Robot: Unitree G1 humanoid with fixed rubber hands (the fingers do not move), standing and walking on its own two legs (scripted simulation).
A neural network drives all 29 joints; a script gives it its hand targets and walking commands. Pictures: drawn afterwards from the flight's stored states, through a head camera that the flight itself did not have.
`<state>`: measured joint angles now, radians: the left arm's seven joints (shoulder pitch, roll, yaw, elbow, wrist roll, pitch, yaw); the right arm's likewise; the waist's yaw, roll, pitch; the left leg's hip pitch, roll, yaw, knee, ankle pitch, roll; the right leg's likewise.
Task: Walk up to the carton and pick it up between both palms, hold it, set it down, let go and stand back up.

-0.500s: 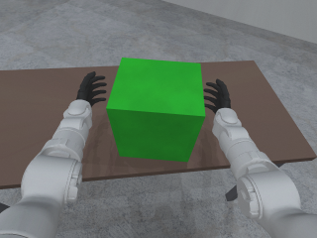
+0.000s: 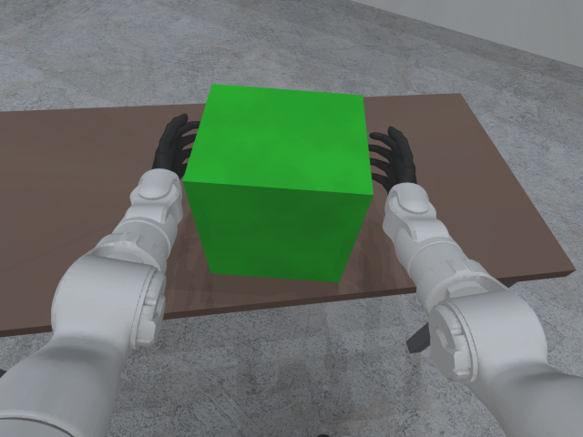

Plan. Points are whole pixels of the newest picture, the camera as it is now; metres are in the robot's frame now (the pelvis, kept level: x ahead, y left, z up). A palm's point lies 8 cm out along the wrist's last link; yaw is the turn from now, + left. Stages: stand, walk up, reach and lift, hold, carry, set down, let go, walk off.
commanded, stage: reach and lift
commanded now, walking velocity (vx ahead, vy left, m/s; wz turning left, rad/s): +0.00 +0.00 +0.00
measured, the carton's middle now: (280, 191) +0.46 +0.01 +0.04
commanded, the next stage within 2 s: none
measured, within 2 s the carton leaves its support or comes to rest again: leaves its support in 1.96 s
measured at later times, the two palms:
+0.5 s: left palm (171, 176) +0.45 +0.17 +0.08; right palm (388, 195) +0.41 -0.14 +0.08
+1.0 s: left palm (170, 182) +0.44 +0.17 +0.08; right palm (387, 198) +0.41 -0.14 +0.07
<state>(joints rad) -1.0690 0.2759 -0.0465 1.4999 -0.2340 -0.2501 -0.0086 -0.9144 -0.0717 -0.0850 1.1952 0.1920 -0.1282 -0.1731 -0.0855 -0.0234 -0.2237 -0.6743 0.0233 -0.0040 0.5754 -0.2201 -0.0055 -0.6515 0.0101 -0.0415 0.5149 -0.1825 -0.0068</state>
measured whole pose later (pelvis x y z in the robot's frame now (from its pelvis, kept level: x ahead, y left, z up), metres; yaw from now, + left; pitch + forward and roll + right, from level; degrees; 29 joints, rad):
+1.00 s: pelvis +0.03 +0.01 +0.02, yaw +1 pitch +4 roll -1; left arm -0.80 0.04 0.47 1.08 0.33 -0.15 -0.05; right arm -0.65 0.17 -0.63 0.89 -0.42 -0.26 -0.12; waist -0.02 -0.03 0.01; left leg -0.23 0.01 0.02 0.34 -0.19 0.01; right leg -0.19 0.00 -0.05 0.25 -0.14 0.01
